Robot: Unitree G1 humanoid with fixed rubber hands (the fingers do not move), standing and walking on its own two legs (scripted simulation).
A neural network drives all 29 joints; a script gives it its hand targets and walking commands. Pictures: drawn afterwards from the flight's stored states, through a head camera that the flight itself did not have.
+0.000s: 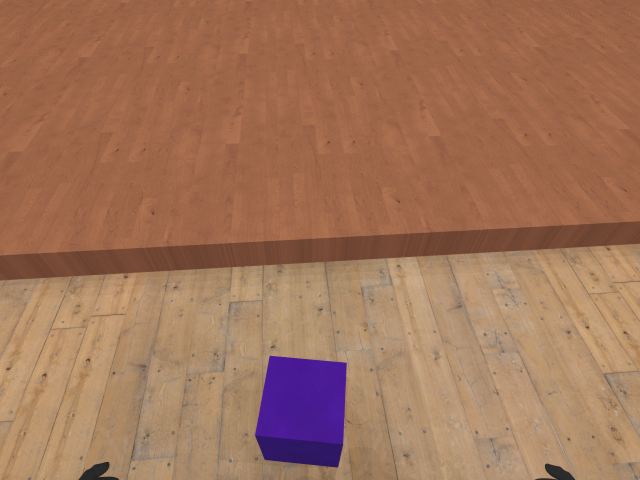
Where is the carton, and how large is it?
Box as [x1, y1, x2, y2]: [255, 356, 346, 467]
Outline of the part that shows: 270,356 255,436 264,458 270,460 337,467 343,436 346,363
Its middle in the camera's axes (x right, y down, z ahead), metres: -0.04 +0.49 +1.08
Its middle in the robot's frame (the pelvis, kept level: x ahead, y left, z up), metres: +0.40 +0.05 -0.66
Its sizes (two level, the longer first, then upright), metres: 0.210 0.200 0.250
